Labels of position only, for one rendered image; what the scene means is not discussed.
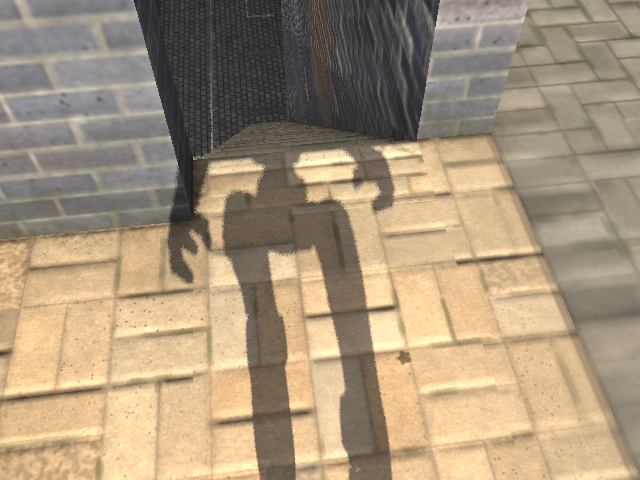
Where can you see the stairs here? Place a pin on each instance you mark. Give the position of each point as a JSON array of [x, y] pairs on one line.
[[289, 136]]

